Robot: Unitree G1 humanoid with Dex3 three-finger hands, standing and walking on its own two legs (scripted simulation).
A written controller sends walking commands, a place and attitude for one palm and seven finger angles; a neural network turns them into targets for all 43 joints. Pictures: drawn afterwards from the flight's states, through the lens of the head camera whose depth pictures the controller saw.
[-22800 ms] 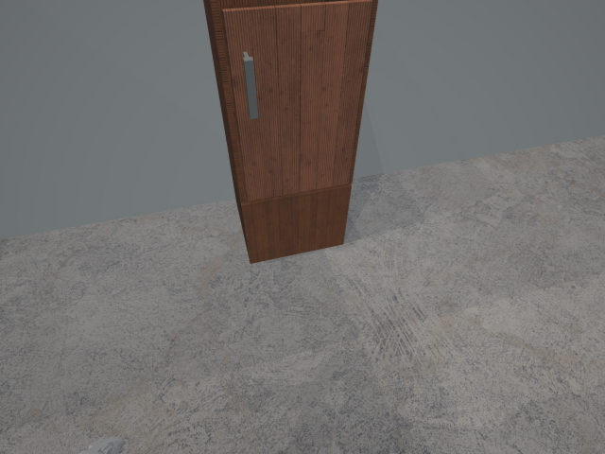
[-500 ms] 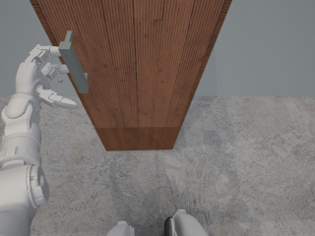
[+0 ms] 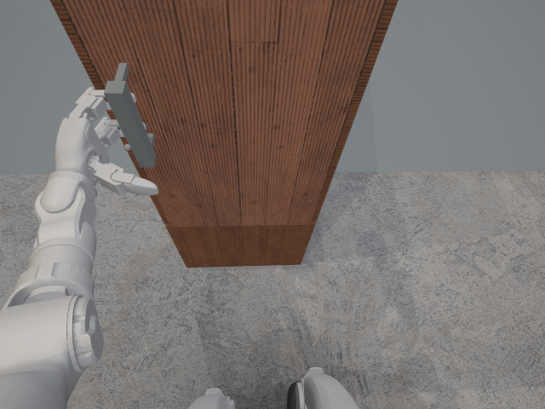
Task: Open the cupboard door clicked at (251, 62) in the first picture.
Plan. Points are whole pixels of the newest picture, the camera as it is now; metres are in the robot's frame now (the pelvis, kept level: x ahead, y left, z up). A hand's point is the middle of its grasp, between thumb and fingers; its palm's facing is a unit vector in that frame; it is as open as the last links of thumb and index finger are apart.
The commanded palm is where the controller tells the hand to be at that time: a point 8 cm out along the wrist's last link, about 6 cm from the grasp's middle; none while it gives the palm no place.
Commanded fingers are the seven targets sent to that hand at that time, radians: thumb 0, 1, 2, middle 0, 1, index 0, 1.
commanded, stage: slide the fingers in behind the handle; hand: left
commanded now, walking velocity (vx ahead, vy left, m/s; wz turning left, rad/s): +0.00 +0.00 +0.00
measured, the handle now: (136, 119) +0.53 +0.19 +0.08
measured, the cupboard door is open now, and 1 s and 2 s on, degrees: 0 0 6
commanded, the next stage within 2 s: close the thumb around the handle in 0.80 s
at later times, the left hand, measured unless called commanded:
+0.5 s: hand (147, 144) +0.48 +0.16 +0.08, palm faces -0.02 -1.00 -0.03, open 14.0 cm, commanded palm +0.45 +0.21 +0.08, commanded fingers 0.00 -0.50 0.30 -0.30 -1.20 -0.30 -1.20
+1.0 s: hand (143, 149) +0.47 +0.17 +0.08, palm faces -0.03 -1.00 -0.03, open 13.8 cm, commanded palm +0.44 +0.21 +0.08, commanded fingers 0.00 -0.16 0.44 -0.32 -1.24 -0.32 -1.24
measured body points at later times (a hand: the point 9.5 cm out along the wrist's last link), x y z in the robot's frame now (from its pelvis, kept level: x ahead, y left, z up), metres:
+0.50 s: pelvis +0.00 +0.00 +0.00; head +0.10 +0.00 +0.44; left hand +0.47 +0.22 +0.08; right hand +0.03 -0.26 -0.12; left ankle -0.03 +0.10 -0.69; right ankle +0.04 -0.12 -0.69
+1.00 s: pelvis +0.00 -0.01 +0.00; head +0.10 +0.00 +0.44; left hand +0.46 +0.22 +0.09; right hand +0.04 -0.27 -0.12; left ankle -0.03 +0.10 -0.69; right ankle +0.04 -0.12 -0.69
